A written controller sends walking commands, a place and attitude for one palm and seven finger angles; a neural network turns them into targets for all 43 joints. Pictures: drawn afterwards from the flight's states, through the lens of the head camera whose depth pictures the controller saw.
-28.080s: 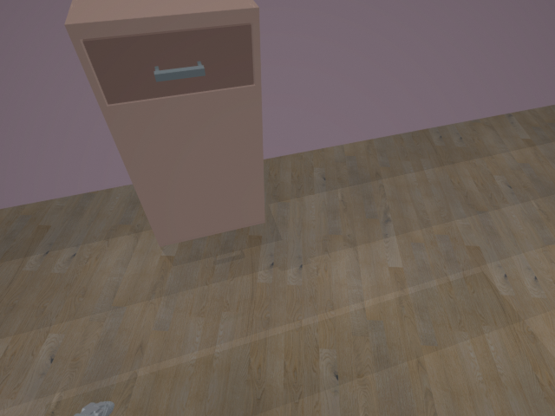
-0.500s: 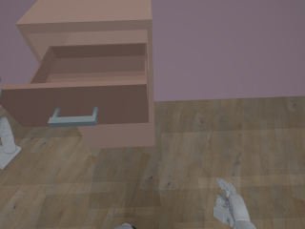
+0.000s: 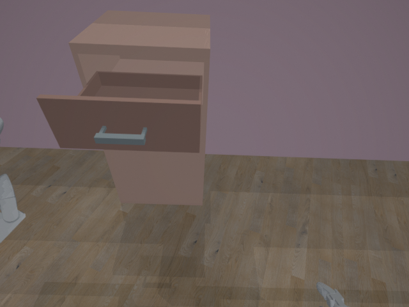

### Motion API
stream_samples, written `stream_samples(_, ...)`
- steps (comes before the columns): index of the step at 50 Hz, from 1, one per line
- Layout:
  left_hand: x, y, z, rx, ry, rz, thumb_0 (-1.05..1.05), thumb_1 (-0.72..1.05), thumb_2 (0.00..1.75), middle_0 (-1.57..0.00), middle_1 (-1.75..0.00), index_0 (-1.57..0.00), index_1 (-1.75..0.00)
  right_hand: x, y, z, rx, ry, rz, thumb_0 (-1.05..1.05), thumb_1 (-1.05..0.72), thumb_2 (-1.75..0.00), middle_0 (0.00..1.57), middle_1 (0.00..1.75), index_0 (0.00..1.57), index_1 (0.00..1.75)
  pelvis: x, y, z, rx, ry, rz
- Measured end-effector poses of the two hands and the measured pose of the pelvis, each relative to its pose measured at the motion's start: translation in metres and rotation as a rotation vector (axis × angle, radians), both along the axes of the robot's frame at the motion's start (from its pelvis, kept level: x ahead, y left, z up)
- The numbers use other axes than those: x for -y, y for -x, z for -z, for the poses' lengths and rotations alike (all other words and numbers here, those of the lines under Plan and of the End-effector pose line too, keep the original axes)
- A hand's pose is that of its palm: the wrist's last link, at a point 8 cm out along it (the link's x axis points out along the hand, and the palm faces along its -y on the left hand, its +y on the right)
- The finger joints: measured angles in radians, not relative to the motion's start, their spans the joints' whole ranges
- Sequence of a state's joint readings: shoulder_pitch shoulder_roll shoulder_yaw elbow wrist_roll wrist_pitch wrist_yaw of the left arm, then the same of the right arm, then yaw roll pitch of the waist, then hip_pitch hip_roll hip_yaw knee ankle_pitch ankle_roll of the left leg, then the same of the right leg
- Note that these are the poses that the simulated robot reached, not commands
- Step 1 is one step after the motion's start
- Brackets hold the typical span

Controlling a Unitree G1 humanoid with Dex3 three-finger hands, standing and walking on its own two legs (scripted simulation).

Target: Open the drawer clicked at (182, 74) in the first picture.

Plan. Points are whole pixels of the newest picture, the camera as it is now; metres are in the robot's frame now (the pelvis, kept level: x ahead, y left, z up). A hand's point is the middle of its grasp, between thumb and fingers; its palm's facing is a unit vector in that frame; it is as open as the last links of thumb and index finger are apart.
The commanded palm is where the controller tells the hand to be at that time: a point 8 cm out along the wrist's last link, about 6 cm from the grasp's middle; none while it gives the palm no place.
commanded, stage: stop stepping back and stand still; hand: left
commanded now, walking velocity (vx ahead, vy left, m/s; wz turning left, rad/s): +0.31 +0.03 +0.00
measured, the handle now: (122, 134) +0.56 +0.25 +0.03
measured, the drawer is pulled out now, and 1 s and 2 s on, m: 0.30 0.30 0.30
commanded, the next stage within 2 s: let the arm hang, fingers relaxed in 0.42 s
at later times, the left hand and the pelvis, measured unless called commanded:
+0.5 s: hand (0, 222) +0.16 +0.24 +0.23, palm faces +0.50 -0.73 -0.46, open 7.4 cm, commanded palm none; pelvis -0.02 +0.00 +0.00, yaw +2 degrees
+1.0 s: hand out of the picture -0.04 +0.20 -0.17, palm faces +0.07 -0.97 -0.24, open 7.0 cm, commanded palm none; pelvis -0.03 +0.00 +0.00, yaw +3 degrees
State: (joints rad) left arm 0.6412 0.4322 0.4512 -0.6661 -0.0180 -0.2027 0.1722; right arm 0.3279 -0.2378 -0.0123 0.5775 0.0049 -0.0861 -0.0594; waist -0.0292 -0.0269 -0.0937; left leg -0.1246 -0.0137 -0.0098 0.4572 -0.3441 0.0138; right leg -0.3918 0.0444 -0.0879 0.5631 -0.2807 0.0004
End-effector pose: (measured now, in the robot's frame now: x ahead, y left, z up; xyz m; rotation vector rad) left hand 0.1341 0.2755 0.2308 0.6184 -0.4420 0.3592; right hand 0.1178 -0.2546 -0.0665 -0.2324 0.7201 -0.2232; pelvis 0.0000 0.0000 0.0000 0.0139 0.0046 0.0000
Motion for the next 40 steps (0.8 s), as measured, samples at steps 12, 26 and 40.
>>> stream_samples(12,0.006,0.008,0.030,-0.023,0.137,-0.061,0.01,0.89,0.90,-0.20,-0.30,-0.21,-0.30,-0.013,0.019,0.034,-0.114,-0.084,-0.068,0.02,-0.91,-0.90,0.21,0.30,0.20,0.30,0.012,0.028,0.004,0.021,-0.011,-0.026)
stream_samples(26,-0.006,0.018,-0.011,0.065,-0.032,-0.043,0.01,0.89,0.90,-0.21,-0.30,-0.21,-0.30,-0.012,-0.005,0.007,0.025,-0.034,-0.046,0.01,-0.91,-0.90,0.20,0.30,0.20,0.30,0.003,0.020,0.002,0.017,0.008,-0.031)
stream_samples(40,0.067,0.091,0.365,-1.439,0.732,-0.189,-0.01,0.95,0.90,-0.20,-0.30,-0.20,-0.30,-0.018,0.072,0.063,-0.421,-0.089,-0.043,0.01,-0.91,-0.90,0.20,0.30,0.20,0.30,0.005,0.024,0.008,0.038,0.007,-0.050)
